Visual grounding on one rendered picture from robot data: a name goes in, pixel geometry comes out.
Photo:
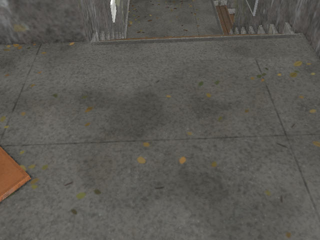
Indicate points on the stairs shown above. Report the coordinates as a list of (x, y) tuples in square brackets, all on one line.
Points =
[(225, 18), (193, 36)]

